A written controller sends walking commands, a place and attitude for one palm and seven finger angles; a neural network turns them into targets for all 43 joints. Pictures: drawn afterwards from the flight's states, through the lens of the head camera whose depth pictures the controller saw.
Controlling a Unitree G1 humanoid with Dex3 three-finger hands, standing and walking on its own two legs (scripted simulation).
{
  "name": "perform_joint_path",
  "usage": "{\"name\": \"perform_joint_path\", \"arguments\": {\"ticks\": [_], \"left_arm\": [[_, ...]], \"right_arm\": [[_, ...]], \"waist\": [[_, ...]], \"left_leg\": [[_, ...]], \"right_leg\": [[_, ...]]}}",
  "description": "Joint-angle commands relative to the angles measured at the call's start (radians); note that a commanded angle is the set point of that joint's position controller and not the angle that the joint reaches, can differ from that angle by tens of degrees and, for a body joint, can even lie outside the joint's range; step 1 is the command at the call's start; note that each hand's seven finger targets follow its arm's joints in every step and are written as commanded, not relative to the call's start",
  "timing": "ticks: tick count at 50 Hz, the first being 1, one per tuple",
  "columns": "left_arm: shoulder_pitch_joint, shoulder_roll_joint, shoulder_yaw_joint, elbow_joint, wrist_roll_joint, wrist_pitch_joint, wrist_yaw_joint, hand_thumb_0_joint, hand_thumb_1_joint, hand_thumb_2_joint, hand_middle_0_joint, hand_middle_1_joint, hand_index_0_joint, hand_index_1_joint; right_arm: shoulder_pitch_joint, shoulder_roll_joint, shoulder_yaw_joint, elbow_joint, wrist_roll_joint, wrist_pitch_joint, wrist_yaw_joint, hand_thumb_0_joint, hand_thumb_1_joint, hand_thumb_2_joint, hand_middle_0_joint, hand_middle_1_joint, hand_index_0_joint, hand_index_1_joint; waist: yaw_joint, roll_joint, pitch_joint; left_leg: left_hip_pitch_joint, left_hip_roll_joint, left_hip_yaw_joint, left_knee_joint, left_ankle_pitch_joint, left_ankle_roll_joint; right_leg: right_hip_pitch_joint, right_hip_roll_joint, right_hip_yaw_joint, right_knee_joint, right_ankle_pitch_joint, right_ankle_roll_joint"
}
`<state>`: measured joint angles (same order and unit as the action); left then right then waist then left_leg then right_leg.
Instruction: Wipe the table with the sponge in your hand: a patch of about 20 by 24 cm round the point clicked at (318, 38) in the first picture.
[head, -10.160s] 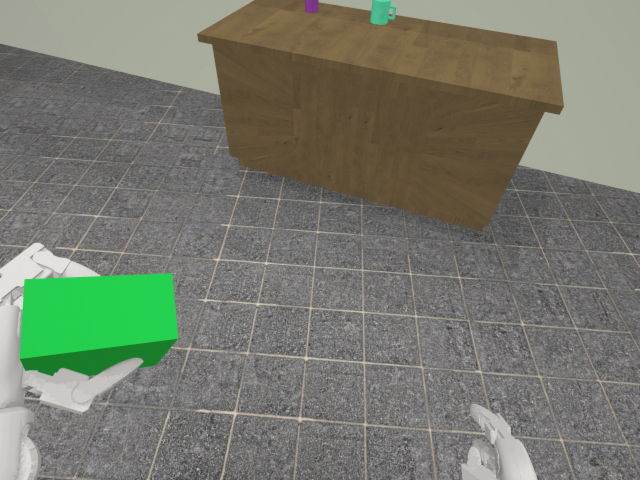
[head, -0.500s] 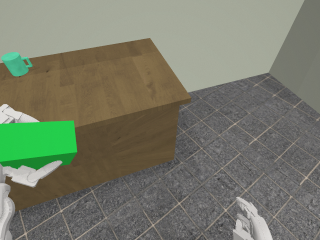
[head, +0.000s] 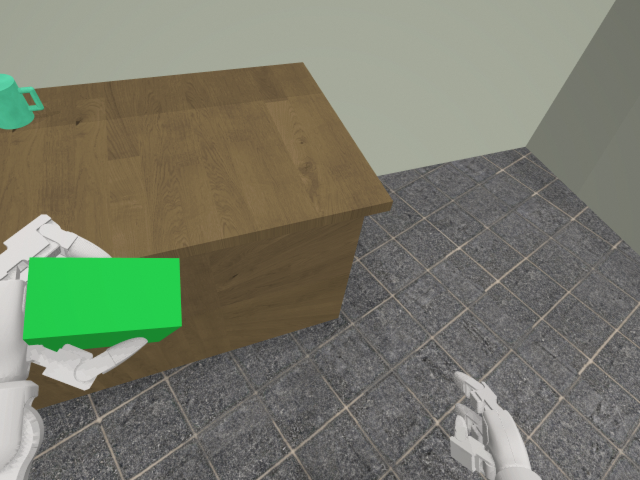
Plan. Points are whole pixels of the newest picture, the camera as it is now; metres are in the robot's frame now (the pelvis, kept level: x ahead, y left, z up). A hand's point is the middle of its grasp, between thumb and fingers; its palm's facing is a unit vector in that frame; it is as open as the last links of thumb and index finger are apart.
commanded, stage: come to a stop and stand still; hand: left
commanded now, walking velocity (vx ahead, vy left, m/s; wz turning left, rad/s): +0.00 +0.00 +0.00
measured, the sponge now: (126, 306) +0.24 +0.22 +0.13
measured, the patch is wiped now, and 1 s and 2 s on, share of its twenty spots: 0.00 0.00 0.00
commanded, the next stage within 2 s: look again from close up in 0.96 s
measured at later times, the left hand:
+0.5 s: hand (92, 330) +0.20 +0.23 +0.15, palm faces +0.42 -0.84 -0.35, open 10.3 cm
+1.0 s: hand (110, 340) +0.20 +0.21 +0.16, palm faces +0.40 -0.83 -0.38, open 10.2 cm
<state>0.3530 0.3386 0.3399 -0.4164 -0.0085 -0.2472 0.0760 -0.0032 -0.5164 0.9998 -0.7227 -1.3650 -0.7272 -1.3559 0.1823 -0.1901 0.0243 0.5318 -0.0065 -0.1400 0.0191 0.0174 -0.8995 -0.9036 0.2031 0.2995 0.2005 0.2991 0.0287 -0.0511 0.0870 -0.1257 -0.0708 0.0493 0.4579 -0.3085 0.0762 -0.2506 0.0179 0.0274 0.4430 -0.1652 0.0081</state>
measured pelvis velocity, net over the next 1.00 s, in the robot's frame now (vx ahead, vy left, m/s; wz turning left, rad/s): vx -0.01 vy -0.05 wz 0.04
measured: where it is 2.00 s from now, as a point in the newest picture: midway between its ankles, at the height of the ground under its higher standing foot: outside the picture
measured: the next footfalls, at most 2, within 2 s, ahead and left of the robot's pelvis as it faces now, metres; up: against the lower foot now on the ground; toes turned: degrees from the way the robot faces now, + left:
none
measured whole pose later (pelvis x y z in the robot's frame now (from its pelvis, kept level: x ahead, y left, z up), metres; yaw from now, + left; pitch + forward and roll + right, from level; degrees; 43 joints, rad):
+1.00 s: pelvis -0.01 -0.05 +0.01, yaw +3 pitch +0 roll -1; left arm 0.43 0.35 0.32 -0.41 -0.02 -0.22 0.11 0.00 -0.51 1.00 -0.73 -1.36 -0.73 -1.36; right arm 0.24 -0.22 0.02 0.56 0.00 -0.11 -0.02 0.02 -0.90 -0.90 0.20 0.30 0.20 0.30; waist 0.02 -0.01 0.04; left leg -0.15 -0.02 -0.01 0.40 -0.24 0.02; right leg -0.22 0.06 -0.04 0.30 -0.07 -0.05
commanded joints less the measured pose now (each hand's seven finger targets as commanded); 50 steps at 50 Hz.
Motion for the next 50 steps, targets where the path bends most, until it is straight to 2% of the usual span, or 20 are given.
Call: {"name": "perform_joint_path", "arguments": {"ticks": [1,2,4,8,10,13,16,17,18,21,22,23,25,27,30,35,37,39,44,50], "left_arm": [[-0.058,0.218,0.153,-0.348,-0.023,-0.082,0.025,0.000,0.100,1.300,-1.200,-1.600,-1.200,-1.600],[-0.053,0.243,0.175,-0.381,-0.025,-0.081,0.028,0.000,0.100,1.300,-1.200,-1.600,-1.200,-1.600],[-0.006,0.216,0.160,-0.380,-0.033,-0.081,0.028,0.000,0.100,1.300,-1.200,-1.600,-1.200,-1.600],[0.066,0.189,0.160,-0.301,-0.040,-0.066,0.035,0.000,0.100,1.300,-1.200,-1.600,-1.200,-1.600],[0.075,0.175,0.151,-0.257,-0.041,-0.057,0.038,0.000,0.100,1.300,-1.200,-1.600,-1.200,-1.600],[0.038,0.153,0.116,-0.227,-0.037,-0.044,0.036,0.000,0.100,1.300,-1.200,-1.600,-1.200,-1.600],[-0.017,0.152,0.097,-0.220,-0.034,-0.038,0.040,0.000,0.100,1.300,-1.200,-1.600,-1.200,-1.600],[-0.056,0.178,0.108,-0.249,-0.032,-0.039,0.042,0.000,0.100,1.300,-1.200,-1.600,-1.200,-1.600],[-0.067,0.159,0.086,-0.247,-0.030,-0.040,0.042,0.000,0.100,1.300,-1.200,-1.600,-1.200,-1.600],[-0.093,0.178,0.092,-0.291,-0.024,-0.045,0.047,0.000,0.100,1.300,-1.200,-1.600,-1.200,-1.600],[-0.099,0.207,0.114,-0.294,-0.025,-0.044,0.050,0.000,0.100,1.300,-1.200,-1.600,-1.200,-1.600],[-0.086,0.183,0.098,-0.288,-0.023,-0.046,0.050,0.000,0.100,1.300,-1.200,-1.600,-1.200,-1.600],[-0.054,0.182,0.106,-0.256,-0.025,-0.045,0.052,0.000,0.100,1.300,-1.200,-1.600,-1.200,-1.600],[-0.028,0.194,0.126,-0.239,-0.026,-0.045,0.052,0.000,0.100,1.300,-1.200,-1.600,-1.200,-1.600],[0.001,0.170,0.109,-0.186,-0.029,-0.044,0.049,0.000,0.100,1.300,-1.200,-1.600,-1.200,-1.600],[0.001,0.161,0.091,-0.154,-0.029,-0.038,0.046,0.000,0.100,1.300,-1.200,-1.600,-1.200,-1.600],[-0.041,0.182,0.091,-0.193,-0.026,-0.039,0.046,0.000,0.100,1.300,-1.200,-1.600,-1.200,-1.600],[-0.043,0.173,0.078,-0.202,-0.023,-0.042,0.048,0.000,0.100,1.300,-1.200,-1.600,-1.200,-1.600],[-0.044,0.194,0.094,-0.233,-0.023,-0.046,0.056,0.000,0.100,1.300,-1.200,-1.600,-1.200,-1.600],[0.022,0.189,0.106,-0.212,-0.031,-0.044,0.057,0.000,0.100,1.300,-1.200,-1.600,-1.200,-1.600]], "right_arm": [[-0.066,-0.116,-0.051,-0.169,0.005,-0.035,-0.018,0.000,-0.900,-0.900,0.200,0.300,0.200,0.300],[-0.069,-0.117,-0.048,-0.173,0.001,-0.036,-0.019,0.000,-0.900,-0.900,0.200,0.300,0.200,0.300],[-0.061,-0.114,-0.050,-0.175,0.004,-0.035,-0.018,0.000,-0.900,-0.900,0.200,0.300,0.200,0.300],[-0.045,-0.123,-0.057,-0.162,0.007,-0.026,-0.022,0.000,-0.900,-0.900,0.200,0.300,0.200,0.300],[-0.039,-0.130,-0.061,-0.152,0.008,-0.018,-0.027,0.000,-0.900,-0.900,0.200,0.300,0.200,0.300],[-0.047,-0.132,-0.059,-0.143,0.008,-0.007,-0.038,0.000,-0.900,-0.900,0.200,0.300,0.200,0.300],[-0.059,-0.132,-0.054,-0.142,0.007,-0.002,-0.047,0.000,-0.900,-0.900,0.200,0.300,0.200,0.300],[-0.072,-0.130,-0.050,-0.144,0.004,-0.003,-0.052,0.000,-0.900,-0.900,0.200,0.300,0.200,0.300],[-0.072,-0.128,-0.048,-0.146,0.005,-0.006,-0.054,0.000,-0.900,-0.900,0.200,0.300,0.200,0.300],[-0.073,-0.127,-0.047,-0.148,0.003,-0.015,-0.054,0.000,-0.900,-0.900,0.200,0.300,0.200,0.300],[-0.081,-0.125,-0.043,-0.150,0.000,-0.017,-0.056,0.000,-0.900,-0.900,0.200,0.300,0.200,0.300],[-0.075,-0.120,-0.043,-0.149,0.000,-0.020,-0.056,0.000,-0.900,-0.900,0.200,0.300,0.200,0.300],[-0.066,-0.121,-0.044,-0.148,0.000,-0.021,-0.054,0.000,-0.900,-0.900,0.200,0.300,0.200,0.300],[-0.062,-0.127,-0.048,-0.147,-0.002,-0.021,-0.052,0.000,-0.900,-0.900,0.200,0.300,0.200,0.300],[-0.051,-0.125,-0.046,-0.143,0.002,-0.017,-0.052,0.000,-0.900,-0.900,0.200,0.300,0.200,0.300],[-0.042,-0.131,-0.048,-0.141,0.008,-0.012,-0.053,0.000,-0.900,-0.900,0.200,0.300,0.200,0.300],[-0.048,-0.134,-0.049,-0.140,0.008,-0.016,-0.054,0.000,-0.900,-0.900,0.200,0.300,0.200,0.300],[-0.037,-0.133,-0.049,-0.139,0.008,-0.018,-0.054,0.000,-0.900,-0.900,0.200,0.300,0.200,0.300],[-0.030,-0.134,-0.051,-0.135,0.007,-0.030,-0.053,0.000,-0.900,-0.900,0.200,0.300,0.200,0.300],[-0.028,-0.135,-0.054,-0.130,0.009,-0.031,-0.050,0.000,-0.900,-0.900,0.200,0.300,0.200,0.300]], "waist": [[0.002,0.185,-0.234],[0.001,0.203,-0.254],[0.002,0.200,-0.257],[-0.004,0.122,-0.262],[-0.008,0.090,-0.254],[-0.012,0.119,-0.218],[-0.007,0.091,-0.202],[-0.004,0.111,-0.203],[-0.003,0.108,-0.186],[0.002,0.117,-0.202],[0.005,0.136,-0.191],[0.005,0.132,-0.190],[0.006,0.100,-0.178],[0.006,0.105,-0.180],[0.002,0.084,-0.149],[-0.001,0.049,-0.138],[-0.005,0.079,-0.135],[-0.006,0.083,-0.158],[-0.004,0.105,-0.181],[-0.003,0.084,-0.199]], "left_leg": [[-0.059,0.130,-0.082,-0.067,0.632,-0.170],[-0.033,0.125,-0.080,-0.056,0.704,-0.183],[-0.027,0.132,-0.082,-0.035,0.744,-0.185],[-0.085,0.120,-0.078,-0.008,0.631,-0.178],[-0.102,0.114,-0.081,-0.024,0.538,-0.171],[-0.102,0.115,-0.081,-0.069,0.451,-0.161],[-0.146,0.112,-0.091,-0.104,0.326,-0.138],[-0.147,0.102,-0.089,-0.119,0.300,-0.139],[-0.159,0.104,-0.092,-0.129,0.269,-0.131],[-0.173,0.098,-0.095,-0.137,0.235,-0.118],[-0.169,0.088,-0.087,-0.150,0.208,-0.119],[-0.189,0.092,-0.093,-0.150,0.190,-0.112],[-0.212,0.084,-0.087,-0.155,0.132,-0.098],[-0.213,0.073,-0.085,-0.158,0.100,-0.098],[-0.248,0.075,-0.089,-0.178,0.026,-0.088],[-0.252,0.068,-0.090,-0.183,-0.006,-0.080],[-0.225,0.062,-0.081,-0.184,-0.002,-0.081],[-0.235,0.065,-0.085,-0.186,0.018,-0.077],[-0.229,0.057,-0.080,-0.175,0.053,-0.079],[-0.219,0.058,-0.081,-0.160,0.111,-0.087]], "right_leg": [[0.231,-0.004,-0.034,0.062,0.292,-0.035],[0.228,0.000,-0.037,0.078,0.319,-0.039],[0.228,-0.003,-0.052,0.068,0.289,-0.042],[0.281,-0.024,-0.023,0.039,0.399,-0.053],[0.276,-0.030,-0.004,0.031,0.401,-0.053],[0.227,-0.028,0.003,0.022,0.333,-0.042],[0.244,-0.024,0.007,0.001,0.264,-0.034],[0.243,-0.022,0.011,-0.003,0.247,-0.031],[0.245,-0.023,0.008,-0.009,0.225,-0.030],[0.279,-0.020,0.010,-0.013,0.220,-0.028],[0.259,-0.018,0.021,-0.025,0.189,-0.027],[0.283,-0.022,0.016,-0.027,0.184,-0.027],[0.291,-0.024,0.031,-0.053,0.159,-0.026],[0.280,-0.027,0.048,-0.079,0.115,-0.030],[0.271,-0.027,0.051,-0.115,0.036,-0.022],[0.247,-0.029,0.058,-0.170,-0.054,-0.014],[0.211,-0.024,0.060,-0.191,-0.080,-0.011],[0.264,-0.022,0.042,-0.172,-0.034,-0.008],[0.297,-0.023,0.035,-0.167,0.019,-0.007],[0.317,-0.027,0.030,-0.152,0.107,-0.011]]}}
